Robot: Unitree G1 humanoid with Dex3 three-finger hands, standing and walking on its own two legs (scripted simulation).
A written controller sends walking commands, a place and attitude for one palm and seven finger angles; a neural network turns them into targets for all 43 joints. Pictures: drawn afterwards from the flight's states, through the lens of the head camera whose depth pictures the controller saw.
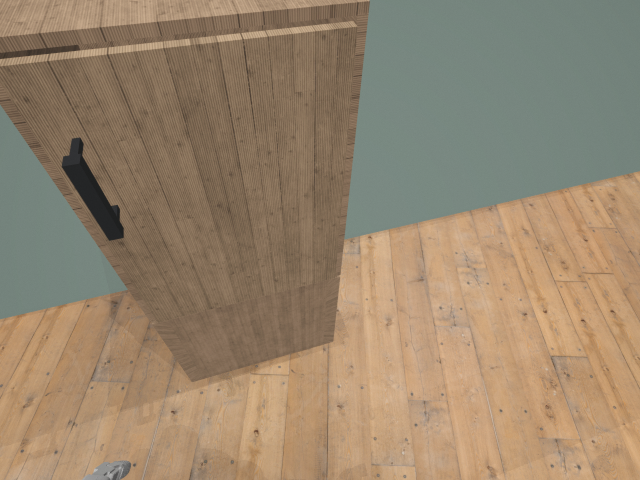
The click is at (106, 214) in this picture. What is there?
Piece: cupboard door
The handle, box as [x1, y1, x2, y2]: [62, 138, 123, 240]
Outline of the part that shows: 73,138 71,141 69,155 63,156 63,169 108,239 110,240 123,237 123,228 119,222 119,209 117,205 111,206 107,201 81,155 83,143 80,138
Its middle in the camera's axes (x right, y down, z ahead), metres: -0.31 -0.07 +0.54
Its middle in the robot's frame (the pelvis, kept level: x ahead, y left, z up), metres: +0.45 +0.34 +0.09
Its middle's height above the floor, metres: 0.86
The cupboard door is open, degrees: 0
